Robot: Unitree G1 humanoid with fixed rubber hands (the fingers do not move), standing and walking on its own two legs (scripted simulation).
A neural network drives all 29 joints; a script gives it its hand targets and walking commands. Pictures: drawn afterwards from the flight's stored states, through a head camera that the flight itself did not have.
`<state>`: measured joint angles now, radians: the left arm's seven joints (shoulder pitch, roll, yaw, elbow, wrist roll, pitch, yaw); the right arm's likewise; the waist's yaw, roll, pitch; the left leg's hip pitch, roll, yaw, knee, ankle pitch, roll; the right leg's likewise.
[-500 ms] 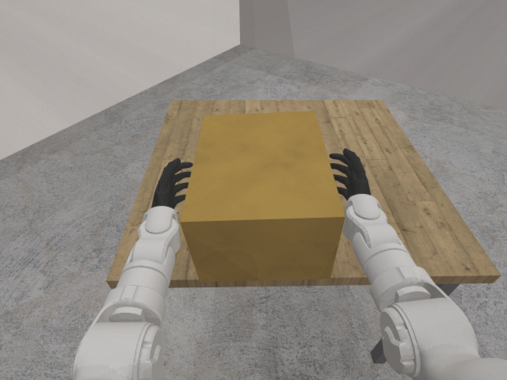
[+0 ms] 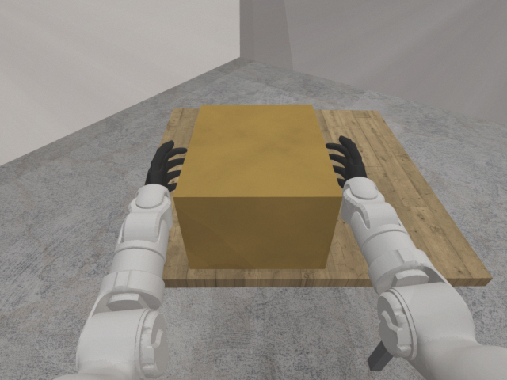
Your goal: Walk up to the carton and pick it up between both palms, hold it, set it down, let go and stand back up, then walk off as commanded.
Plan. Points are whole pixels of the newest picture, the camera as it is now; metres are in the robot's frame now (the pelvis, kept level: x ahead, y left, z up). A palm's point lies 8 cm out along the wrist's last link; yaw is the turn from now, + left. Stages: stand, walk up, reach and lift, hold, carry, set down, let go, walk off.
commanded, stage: reach and lift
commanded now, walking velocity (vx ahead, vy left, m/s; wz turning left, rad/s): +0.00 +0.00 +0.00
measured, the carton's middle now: (256, 178) +0.46 +0.01 +0.10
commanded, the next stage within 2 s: hold in 0.74 s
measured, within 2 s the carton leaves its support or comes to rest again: neither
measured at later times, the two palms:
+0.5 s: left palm (152, 182) +0.37 +0.18 +0.16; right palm (350, 172) +0.39 -0.14 +0.17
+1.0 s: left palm (147, 177) +0.37 +0.18 +0.18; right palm (352, 167) +0.39 -0.14 +0.18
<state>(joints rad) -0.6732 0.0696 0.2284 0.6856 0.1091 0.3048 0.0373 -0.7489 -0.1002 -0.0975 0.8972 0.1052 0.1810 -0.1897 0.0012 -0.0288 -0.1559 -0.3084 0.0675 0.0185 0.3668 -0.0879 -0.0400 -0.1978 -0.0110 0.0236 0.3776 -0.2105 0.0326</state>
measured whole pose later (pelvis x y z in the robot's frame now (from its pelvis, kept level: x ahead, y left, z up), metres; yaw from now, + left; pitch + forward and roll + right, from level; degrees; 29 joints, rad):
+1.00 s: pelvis +0.00 +0.00 +0.00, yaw +1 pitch -1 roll -1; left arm -0.66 0.06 0.24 0.48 0.16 0.51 0.02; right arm -0.76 -0.10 -0.09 0.77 0.11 0.31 -0.19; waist 0.00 -0.03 -0.14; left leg -0.26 0.07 0.00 0.36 -0.09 -0.04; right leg -0.14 -0.01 0.01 0.36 -0.21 0.03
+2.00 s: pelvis +0.00 +0.00 +0.00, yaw +1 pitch -1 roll -1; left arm -0.66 0.06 0.25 0.37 0.18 0.63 0.00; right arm -0.77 -0.10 -0.10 0.69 0.12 0.40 -0.19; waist -0.01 -0.03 -0.14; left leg -0.24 0.06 0.00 0.35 -0.09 -0.04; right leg -0.12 -0.01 0.01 0.36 -0.21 0.03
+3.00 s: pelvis +0.00 +0.00 +0.00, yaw +1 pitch -2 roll -1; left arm -0.63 0.05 0.25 0.31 0.19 0.65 -0.01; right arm -0.76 -0.10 -0.07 0.64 0.12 0.43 -0.19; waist -0.01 -0.03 -0.14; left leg -0.24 0.06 0.00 0.35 -0.09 -0.04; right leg -0.12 -0.01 0.01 0.36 -0.21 0.03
